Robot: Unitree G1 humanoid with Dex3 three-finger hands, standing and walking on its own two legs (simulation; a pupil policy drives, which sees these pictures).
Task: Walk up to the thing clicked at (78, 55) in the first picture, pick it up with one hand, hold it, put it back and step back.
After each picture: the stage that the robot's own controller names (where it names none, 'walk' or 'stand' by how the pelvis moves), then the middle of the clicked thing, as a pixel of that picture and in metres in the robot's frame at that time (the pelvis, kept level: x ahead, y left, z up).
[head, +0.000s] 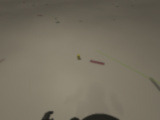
stand; (78, 56) +1.31 +0.29 -0.72
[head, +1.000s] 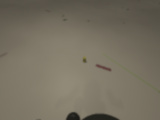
walk; (84, 59) +1.21 +0.13 -0.70
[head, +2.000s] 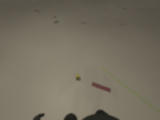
walk; (77, 77) +0.74 +0.16 -0.71
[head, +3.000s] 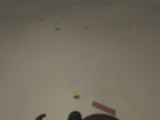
walk; (75, 95) +0.45 +0.22 -0.69
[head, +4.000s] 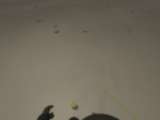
stand; (73, 105) +0.33 +0.20 -0.72
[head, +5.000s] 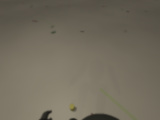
stand; (72, 107) +0.30 +0.22 -0.72
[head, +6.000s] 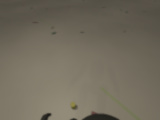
stand; (73, 105) +0.34 +0.22 -0.73
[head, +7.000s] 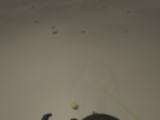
stand; (74, 105) +0.33 +0.20 -0.73
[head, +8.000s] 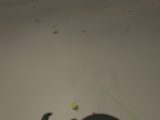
stand; (74, 106) +0.32 +0.20 -0.73
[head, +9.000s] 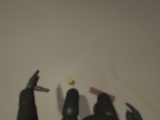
go down; (70, 81) +0.38 +0.20 -0.53
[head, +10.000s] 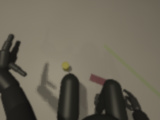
go down; (65, 66) +0.42 +0.24 -0.31
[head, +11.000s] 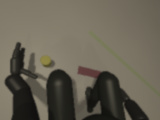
close in; (46, 61) +0.39 +0.28 -0.23
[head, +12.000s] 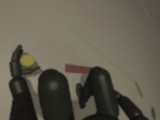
close; (27, 62) +0.38 +0.29 -0.21
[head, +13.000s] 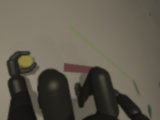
close; (25, 63) +0.38 +0.29 -0.22
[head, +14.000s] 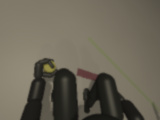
lift; (49, 67) +0.32 +0.27 -0.15
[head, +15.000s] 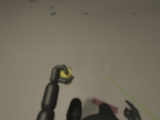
lift; (66, 76) +0.32 +0.18 +0.02
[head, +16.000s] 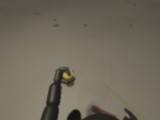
hold; (69, 78) +0.32 +0.17 +0.01
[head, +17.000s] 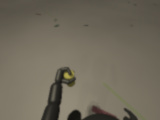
hold; (69, 78) +0.32 +0.17 +0.00
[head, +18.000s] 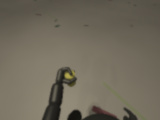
hold; (70, 78) +0.32 +0.16 +0.01
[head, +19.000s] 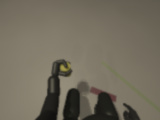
crouch; (66, 69) +0.38 +0.19 -0.06
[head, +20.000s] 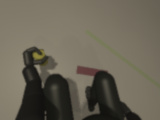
lower; (41, 58) +0.42 +0.28 -0.16
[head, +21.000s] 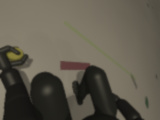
lower; (17, 57) +0.42 +0.31 -0.22
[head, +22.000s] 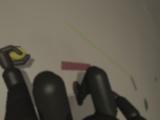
lower; (19, 57) +0.41 +0.31 -0.22
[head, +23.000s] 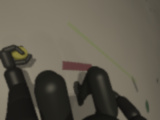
lower; (21, 56) +0.41 +0.31 -0.22
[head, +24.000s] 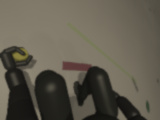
loosen; (21, 57) +0.41 +0.31 -0.22
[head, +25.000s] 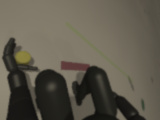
withdraw; (23, 59) +0.39 +0.29 -0.23
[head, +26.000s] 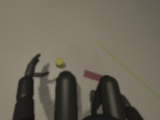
stand; (59, 63) +0.42 +0.25 -0.28
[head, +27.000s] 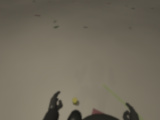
stand; (74, 101) +0.36 +0.17 -0.65
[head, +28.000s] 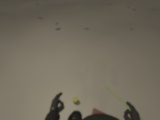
stand; (75, 100) +0.38 +0.18 -0.67
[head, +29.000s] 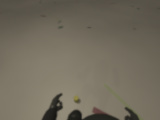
stand; (76, 99) +0.39 +0.18 -0.67
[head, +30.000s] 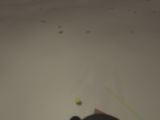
stand; (77, 101) +0.40 +0.18 -0.72
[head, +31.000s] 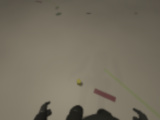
walk; (79, 82) +0.52 +0.17 -0.70
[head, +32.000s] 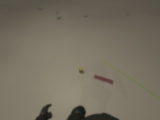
walk; (80, 70) +0.81 +0.21 -0.70
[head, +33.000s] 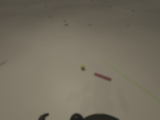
stand; (82, 67) +1.02 +0.20 -0.71
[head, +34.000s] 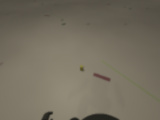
stand; (81, 68) +1.00 +0.18 -0.73
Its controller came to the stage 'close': yes
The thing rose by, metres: 0.71
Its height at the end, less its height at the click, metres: +0.00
